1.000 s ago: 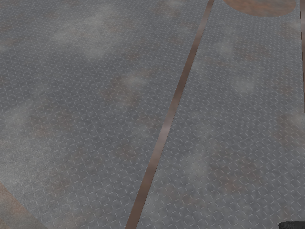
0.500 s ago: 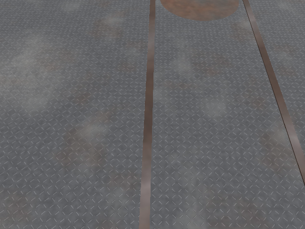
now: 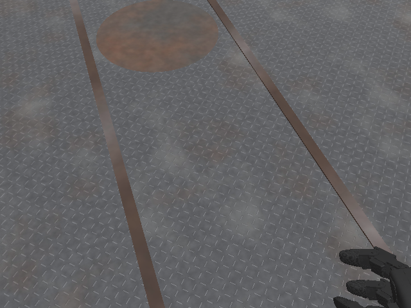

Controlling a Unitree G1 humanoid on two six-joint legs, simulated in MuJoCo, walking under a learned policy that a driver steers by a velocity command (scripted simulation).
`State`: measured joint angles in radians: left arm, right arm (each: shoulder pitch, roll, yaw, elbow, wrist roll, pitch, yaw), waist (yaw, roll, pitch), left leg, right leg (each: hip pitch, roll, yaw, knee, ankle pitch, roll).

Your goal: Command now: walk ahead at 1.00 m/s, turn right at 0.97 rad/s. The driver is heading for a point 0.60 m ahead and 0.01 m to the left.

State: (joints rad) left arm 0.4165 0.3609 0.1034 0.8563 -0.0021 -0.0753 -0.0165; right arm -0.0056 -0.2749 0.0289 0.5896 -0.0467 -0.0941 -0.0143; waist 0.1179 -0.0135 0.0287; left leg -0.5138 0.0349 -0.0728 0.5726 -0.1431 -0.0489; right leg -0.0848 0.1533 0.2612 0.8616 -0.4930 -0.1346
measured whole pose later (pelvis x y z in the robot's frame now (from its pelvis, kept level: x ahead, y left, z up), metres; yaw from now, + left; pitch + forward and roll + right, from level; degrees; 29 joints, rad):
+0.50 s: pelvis +0.41 -0.05 +0.01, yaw -13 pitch +2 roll +1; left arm 0.06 0.25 -0.01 0.68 0.06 -0.07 -0.03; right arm 0.49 -0.24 -0.01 0.90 0.00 -0.07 0.01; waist -0.09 -0.01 0.05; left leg -0.23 0.06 -0.02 1.21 -0.35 0.05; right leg -0.46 0.02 -0.07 0.67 -0.26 -0.09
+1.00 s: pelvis +0.68 -0.07 +0.02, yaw -10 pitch -1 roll -1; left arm 0.19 0.23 0.01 0.91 0.02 0.01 0.02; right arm 0.21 -0.21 0.00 0.87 -0.02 -0.03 -0.01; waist 0.00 -0.01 0.09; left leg -0.38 -0.06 0.04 0.45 -0.06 0.09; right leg -0.37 0.01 0.04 0.97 -0.48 -0.01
